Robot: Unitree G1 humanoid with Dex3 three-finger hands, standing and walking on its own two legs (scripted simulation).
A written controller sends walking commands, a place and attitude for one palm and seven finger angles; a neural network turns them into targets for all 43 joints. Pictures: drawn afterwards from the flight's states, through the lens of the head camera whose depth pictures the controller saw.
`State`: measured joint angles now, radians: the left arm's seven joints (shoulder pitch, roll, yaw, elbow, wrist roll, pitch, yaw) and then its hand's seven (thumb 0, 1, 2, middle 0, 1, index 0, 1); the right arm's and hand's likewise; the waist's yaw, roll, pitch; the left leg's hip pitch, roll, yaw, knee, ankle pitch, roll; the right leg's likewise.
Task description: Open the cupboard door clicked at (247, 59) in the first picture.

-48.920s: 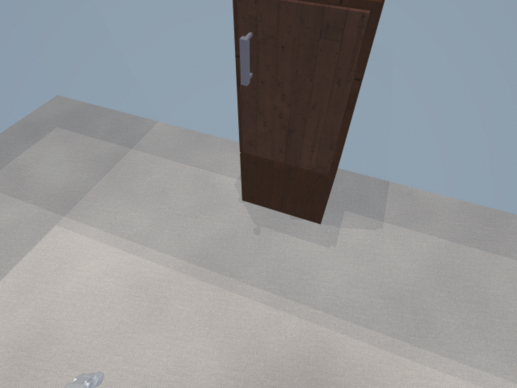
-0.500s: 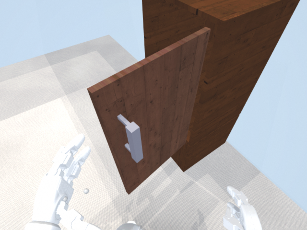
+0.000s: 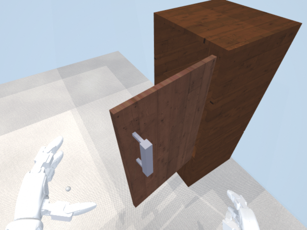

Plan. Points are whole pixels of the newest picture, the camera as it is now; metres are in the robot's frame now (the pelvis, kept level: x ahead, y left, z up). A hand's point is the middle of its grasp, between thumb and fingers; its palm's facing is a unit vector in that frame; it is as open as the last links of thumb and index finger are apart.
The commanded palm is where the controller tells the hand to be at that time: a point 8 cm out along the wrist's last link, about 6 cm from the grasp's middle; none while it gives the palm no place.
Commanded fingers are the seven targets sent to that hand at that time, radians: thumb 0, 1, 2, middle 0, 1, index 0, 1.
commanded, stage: draw the hand back to the body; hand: left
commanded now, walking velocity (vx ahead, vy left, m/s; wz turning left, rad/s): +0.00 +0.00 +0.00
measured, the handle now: (142, 154) +0.32 +0.07 +0.03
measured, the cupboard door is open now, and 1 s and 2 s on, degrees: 99 99 99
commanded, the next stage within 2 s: step back with the hand held close in 0.84 s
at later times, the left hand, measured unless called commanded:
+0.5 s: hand (32, 152) +0.21 +0.26 +0.18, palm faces +0.43 -0.81 -0.40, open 8.7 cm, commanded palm +0.16 +0.30 +0.19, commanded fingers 0.00 0.90 0.90 -0.20 -0.30 -0.20 -0.30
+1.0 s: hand (42, 156) +0.20 +0.24 +0.18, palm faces +0.43 -0.81 -0.39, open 7.4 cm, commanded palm +0.15 +0.28 +0.19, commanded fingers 0.00 0.90 0.90 -0.20 -0.30 -0.20 -0.30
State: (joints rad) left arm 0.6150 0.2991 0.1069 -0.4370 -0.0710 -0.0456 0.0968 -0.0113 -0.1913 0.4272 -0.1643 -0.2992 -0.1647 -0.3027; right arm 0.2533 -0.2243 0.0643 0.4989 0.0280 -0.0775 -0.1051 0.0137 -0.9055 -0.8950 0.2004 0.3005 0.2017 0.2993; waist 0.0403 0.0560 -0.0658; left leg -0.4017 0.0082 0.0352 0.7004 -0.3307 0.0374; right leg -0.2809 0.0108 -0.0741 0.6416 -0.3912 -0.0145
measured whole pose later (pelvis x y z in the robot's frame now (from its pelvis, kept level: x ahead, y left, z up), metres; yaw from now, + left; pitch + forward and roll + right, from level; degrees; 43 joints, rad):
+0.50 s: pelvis +0.02 +0.00 +0.02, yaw -1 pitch -3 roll +0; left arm 0.48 0.36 0.33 -0.42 -0.08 -0.05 0.12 0.01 0.66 0.80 -0.20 -0.30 -0.20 -0.30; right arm 0.19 -0.23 0.04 0.61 0.01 -0.07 -0.07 0.01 -0.91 -0.89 0.20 0.30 0.20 0.30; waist 0.07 0.05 0.00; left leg -0.15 -0.01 0.06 0.43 -0.24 0.04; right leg -0.04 0.00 -0.04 0.38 -0.29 -0.01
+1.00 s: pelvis +0.01 -0.02 +0.02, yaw -1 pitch -4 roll +0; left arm 0.47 0.34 0.33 -0.39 -0.08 -0.08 0.11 0.01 0.89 0.89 -0.21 -0.30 -0.21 -0.30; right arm 0.19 -0.24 0.02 0.63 0.02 -0.08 -0.08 0.01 -0.91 -0.89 0.20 0.30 0.20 0.30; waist 0.06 0.06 0.03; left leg -0.13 0.02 0.05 0.41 -0.21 0.01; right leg -0.02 0.04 -0.06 0.36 -0.27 -0.04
